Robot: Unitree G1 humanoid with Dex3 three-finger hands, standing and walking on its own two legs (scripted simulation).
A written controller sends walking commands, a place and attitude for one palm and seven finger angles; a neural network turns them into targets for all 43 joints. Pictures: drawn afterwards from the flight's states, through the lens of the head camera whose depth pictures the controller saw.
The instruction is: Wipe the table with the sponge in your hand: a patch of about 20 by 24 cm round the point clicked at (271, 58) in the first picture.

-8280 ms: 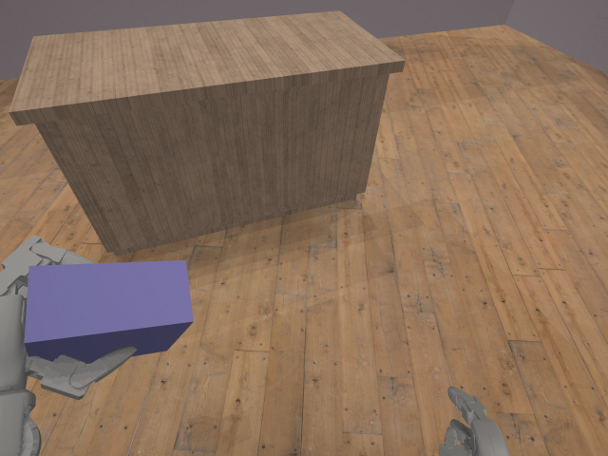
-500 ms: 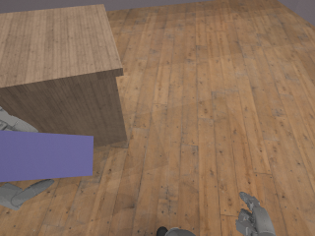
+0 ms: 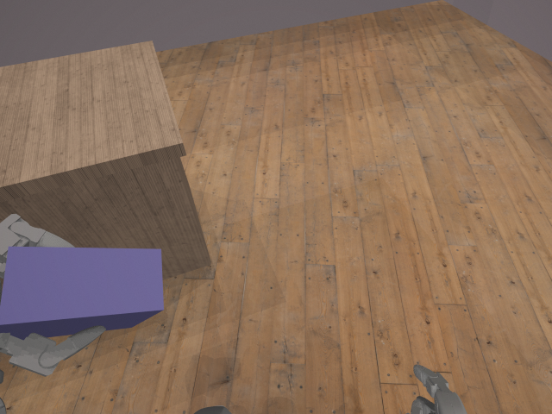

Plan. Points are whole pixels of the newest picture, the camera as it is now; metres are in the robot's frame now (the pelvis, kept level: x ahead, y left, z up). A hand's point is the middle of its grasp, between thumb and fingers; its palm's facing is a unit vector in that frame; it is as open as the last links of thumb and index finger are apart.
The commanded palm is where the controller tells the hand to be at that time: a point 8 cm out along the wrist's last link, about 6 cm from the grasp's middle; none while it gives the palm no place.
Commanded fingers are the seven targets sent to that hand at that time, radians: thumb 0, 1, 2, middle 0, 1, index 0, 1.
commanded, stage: take the last steps up to it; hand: left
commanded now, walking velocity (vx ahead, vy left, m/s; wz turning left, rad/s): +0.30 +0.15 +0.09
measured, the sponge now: (105, 293) +0.23 +0.20 +0.13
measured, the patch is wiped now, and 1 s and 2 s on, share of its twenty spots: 0.00 0.00 0.00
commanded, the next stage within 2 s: come to a stop and stand still in 0.92 s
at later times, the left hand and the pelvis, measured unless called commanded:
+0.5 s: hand (41, 243) +0.28 +0.27 +0.16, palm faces +0.42 -0.78 -0.47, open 10.8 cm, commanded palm +0.22 +0.32 +0.17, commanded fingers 0.00 0.10 1.30 -1.20 -1.60 -1.20 -1.60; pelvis +0.08 +0.03 -0.01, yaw +3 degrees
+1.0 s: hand (53, 165) +0.39 +0.31 +0.16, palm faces +0.36 -0.75 -0.55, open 10.8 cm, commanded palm +0.34 +0.36 +0.17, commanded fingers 0.00 0.10 1.30 -1.20 -1.60 -1.20 -1.60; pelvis +0.18 +0.08 -0.02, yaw +2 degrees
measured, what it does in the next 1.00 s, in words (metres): walks ahead: left foot, then left foot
